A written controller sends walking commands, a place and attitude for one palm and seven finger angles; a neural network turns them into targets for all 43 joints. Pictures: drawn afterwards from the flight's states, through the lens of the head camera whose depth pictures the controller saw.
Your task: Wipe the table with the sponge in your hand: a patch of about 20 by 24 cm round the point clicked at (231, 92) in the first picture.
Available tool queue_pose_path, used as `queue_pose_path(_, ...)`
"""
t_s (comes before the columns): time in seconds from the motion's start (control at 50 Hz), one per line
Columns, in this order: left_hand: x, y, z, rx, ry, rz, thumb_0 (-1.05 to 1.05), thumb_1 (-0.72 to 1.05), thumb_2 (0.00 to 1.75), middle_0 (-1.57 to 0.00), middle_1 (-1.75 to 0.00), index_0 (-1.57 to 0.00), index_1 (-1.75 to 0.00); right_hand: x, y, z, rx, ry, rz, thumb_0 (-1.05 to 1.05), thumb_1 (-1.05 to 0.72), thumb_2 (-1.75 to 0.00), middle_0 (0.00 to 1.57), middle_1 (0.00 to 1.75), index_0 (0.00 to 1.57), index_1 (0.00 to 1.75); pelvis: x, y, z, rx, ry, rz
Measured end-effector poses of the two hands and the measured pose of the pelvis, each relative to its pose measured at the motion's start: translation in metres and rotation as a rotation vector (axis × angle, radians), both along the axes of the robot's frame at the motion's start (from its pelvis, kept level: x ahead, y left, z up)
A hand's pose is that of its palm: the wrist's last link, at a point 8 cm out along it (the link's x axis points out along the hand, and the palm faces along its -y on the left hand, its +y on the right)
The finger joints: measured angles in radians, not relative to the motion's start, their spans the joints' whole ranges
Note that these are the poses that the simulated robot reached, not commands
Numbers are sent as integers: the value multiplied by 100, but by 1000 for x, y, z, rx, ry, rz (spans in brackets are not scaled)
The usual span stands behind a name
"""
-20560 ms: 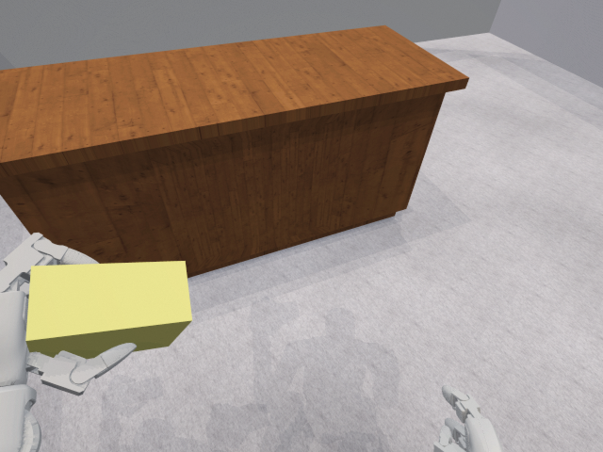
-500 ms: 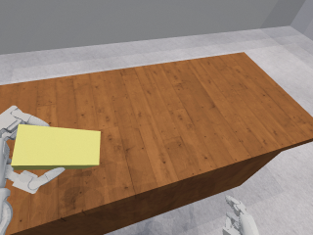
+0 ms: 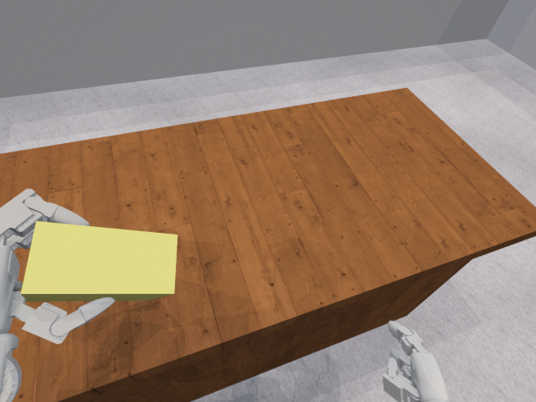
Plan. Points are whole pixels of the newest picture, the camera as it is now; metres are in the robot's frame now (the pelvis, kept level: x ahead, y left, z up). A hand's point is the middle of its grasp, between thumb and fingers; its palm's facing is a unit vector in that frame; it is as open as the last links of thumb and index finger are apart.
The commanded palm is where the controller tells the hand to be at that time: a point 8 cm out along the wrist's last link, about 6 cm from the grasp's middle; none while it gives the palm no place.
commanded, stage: look again from close up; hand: left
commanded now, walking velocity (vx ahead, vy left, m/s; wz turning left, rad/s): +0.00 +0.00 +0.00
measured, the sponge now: (124, 268) +0.23 +0.20 +0.12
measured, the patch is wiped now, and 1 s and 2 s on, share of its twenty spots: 0.00 0.00 0.00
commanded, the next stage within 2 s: turn the palm down, sponge in hand in 0.14 s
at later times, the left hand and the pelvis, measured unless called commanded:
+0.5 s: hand (79, 252) +0.23 +0.23 +0.16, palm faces +0.26 -0.78 -0.57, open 10.6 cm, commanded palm +0.17 +0.27 +0.18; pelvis +0.00 -0.02 -0.01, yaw -1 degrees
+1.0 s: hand (109, 272) +0.21 +0.20 +0.15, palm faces +0.24 -0.53 -0.81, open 10.6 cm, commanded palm +0.17 +0.24 +0.19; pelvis -0.01 -0.07 -0.02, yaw +0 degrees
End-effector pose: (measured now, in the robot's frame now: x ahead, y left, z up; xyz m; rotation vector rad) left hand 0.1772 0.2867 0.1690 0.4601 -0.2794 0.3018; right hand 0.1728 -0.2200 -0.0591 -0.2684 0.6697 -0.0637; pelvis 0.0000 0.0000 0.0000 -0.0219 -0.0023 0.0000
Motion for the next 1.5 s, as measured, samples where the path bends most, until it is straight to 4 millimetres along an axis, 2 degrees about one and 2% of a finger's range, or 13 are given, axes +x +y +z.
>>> queue_pose_path(0.24,1,-6,-6,-26,27,19,-2,-54,103,-68,-130,-71,-129,-5,-4,-3,7,11,-11,2,-90,-90,20,30,20,30,-1,-5,1,0,0,-2)
queue_pose_path(0.3,18,4,21,156,-21,-1,-2,-54,103,-68,-130,-71,-129,-6,-2,-10,-17,27,45,2,-90,-90,20,30,20,30,-6,-9,-4,8,3,24)
queue_pose_path(0.38,33,24,42,64,5,76,-2,-54,103,-68,-130,-71,-129,0,-5,-19,20,28,74,2,-90,-90,20,30,20,30,-6,-12,-6,18,-7,3)
queue_pose_path(0.46,27,3,27,100,157,66,-1,-54,103,-67,-131,-70,-130,10,-11,-16,58,-31,61,2,-90,-90,20,30,20,30,-5,-14,-9,24,-11,-11)
queue_pose_path(0.56,2,-32,7,169,230,-16,-1,-54,103,-67,-131,-70,-130,21,-21,-12,43,-72,57,2,-90,-90,20,30,20,30,-5,-26,-13,32,-7,-11)
queue_pose_path(0.7,-24,-26,21,265,144,169,-1,-54,103,-68,-130,-71,-129,29,-37,-23,9,-39,84,2,-90,-90,20,30,20,30,-10,-47,-20,29,-1,31)
queue_pose_path(0.8,-18,-23,19,301,262,237,-1,-54,103,-68,-130,-71,-129,28,-48,-31,21,-29,55,2,-90,-90,20,30,20,30,-12,-59,-20,34,-9,38)
queue_pose_path(0.88,-6,-40,15,366,335,171,-1,-54,103,-68,-130,-71,-129,25,-58,-33,35,-38,17,2,-90,-90,20,30,20,30,-11,-67,-20,38,-13,26)
queue_pose_path(1.0,4,-64,25,468,295,106,-1,-54,103,-68,-130,-71,-129,19,-76,-39,40,-24,-28,2,-90,-90,20,30,20,30,-6,-74,-22,41,-3,8)
queue_pose_path(1.16,6,-52,27,550,363,218,-1,-54,103,-68,-130,-71,-129,13,-94,-50,20,38,-76,2,-90,-90,20,30,20,30,0,-73,-24,47,9,1)
queue_pose_path(1.3,9,-57,17,613,400,199,-1,-54,103,-68,-130,-71,-129,21,-85,-44,16,9,-84,2,-90,-90,20,30,20,30,1,-65,-22,44,7,-3)
queue_pose_path(1.4,11,-59,22,658,371,213,-1,-54,103,-68,-130,-71,-129,34,-66,-35,44,-27,-63,2,-90,-90,20,30,20,30,2,-58,-19,42,-2,-7)
queue_pose_path(1.5,13,-47,30,688,404,292,-1,-54,103,-68,-130,-71,-129,47,-44,-26,80,-47,-22,2,-90,-90,20,30,20,30,0,-51,-14,40,-17,-6)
